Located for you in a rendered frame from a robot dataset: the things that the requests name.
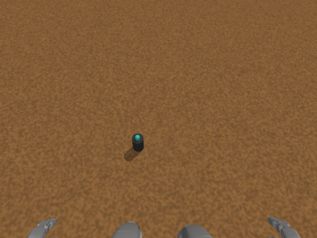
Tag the right robot hand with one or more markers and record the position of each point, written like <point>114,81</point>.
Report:
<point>283,228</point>

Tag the left robot hand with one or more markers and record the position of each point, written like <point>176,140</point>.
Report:
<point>42,228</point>

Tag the bottle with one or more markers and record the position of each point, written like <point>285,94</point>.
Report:
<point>138,142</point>

